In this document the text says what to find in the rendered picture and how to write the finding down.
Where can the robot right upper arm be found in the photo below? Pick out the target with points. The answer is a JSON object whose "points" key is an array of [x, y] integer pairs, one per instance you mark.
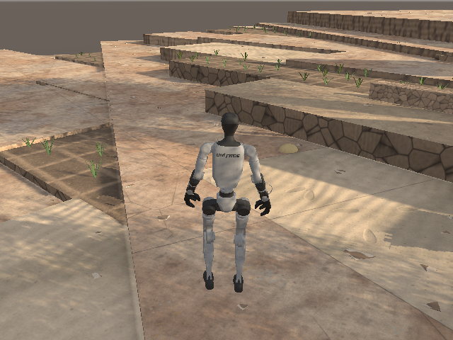
{"points": [[251, 152]]}

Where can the robot right forearm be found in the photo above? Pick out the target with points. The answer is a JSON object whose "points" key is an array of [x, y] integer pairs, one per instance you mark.
{"points": [[262, 190]]}

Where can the robot left hand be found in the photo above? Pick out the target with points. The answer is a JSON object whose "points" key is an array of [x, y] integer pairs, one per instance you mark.
{"points": [[192, 197]]}

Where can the robot right hand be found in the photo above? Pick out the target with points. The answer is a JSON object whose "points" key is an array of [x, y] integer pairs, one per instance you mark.
{"points": [[265, 205]]}

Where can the robot left forearm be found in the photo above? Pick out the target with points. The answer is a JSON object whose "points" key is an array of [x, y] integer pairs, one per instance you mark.
{"points": [[192, 184]]}

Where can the humanoid robot torso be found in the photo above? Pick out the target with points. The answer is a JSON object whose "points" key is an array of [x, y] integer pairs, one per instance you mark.
{"points": [[227, 167]]}

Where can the robot left upper arm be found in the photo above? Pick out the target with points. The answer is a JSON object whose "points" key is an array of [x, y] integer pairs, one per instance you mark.
{"points": [[202, 157]]}

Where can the robot left thigh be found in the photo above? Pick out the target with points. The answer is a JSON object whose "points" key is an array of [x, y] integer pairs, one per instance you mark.
{"points": [[209, 207]]}

